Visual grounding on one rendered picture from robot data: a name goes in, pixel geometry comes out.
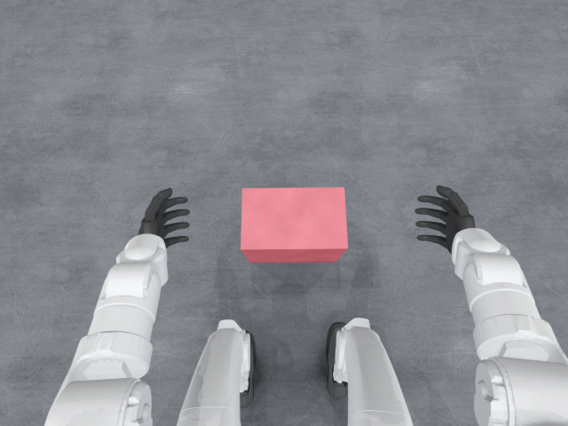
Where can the left robot upper arm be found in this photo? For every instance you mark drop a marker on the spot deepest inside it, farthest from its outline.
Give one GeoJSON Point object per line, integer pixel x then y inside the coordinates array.
{"type": "Point", "coordinates": [107, 402]}

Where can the right robot forearm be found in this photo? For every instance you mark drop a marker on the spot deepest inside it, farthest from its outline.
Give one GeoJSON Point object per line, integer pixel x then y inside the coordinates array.
{"type": "Point", "coordinates": [507, 322]}

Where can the robot left hand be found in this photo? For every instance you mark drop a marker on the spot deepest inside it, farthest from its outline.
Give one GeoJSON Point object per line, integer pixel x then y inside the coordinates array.
{"type": "Point", "coordinates": [156, 217]}

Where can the right robot upper arm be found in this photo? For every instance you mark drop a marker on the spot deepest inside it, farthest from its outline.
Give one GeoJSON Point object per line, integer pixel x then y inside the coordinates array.
{"type": "Point", "coordinates": [521, 392]}

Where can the left robot foot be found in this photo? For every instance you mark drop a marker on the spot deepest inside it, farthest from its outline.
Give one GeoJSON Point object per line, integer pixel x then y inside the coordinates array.
{"type": "Point", "coordinates": [247, 396]}

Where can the left robot forearm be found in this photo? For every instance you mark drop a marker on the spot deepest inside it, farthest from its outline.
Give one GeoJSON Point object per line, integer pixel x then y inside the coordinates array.
{"type": "Point", "coordinates": [118, 342]}

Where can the robot right hand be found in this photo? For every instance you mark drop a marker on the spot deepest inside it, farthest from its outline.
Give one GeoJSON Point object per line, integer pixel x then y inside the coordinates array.
{"type": "Point", "coordinates": [456, 217]}

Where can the robot right thigh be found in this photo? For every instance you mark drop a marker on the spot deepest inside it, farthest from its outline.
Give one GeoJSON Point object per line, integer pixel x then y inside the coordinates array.
{"type": "Point", "coordinates": [374, 395]}

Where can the carton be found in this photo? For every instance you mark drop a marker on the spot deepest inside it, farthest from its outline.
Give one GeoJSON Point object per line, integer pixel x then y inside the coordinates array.
{"type": "Point", "coordinates": [293, 225]}

